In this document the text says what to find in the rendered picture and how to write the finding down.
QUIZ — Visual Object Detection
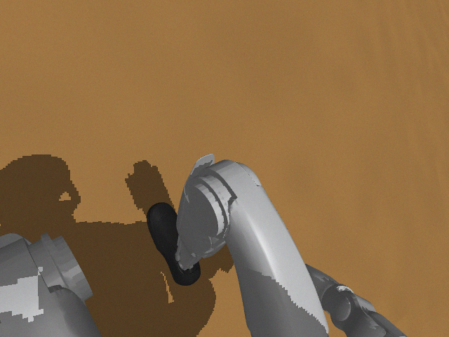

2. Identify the right robot arm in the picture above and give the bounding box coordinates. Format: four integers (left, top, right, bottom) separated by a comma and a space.
321, 284, 407, 337

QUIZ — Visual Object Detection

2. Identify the right robot hand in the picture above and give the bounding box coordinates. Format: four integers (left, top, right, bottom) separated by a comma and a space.
305, 264, 339, 302

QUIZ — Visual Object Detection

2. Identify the right robot foot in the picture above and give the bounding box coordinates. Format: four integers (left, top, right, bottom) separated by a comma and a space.
147, 202, 201, 286

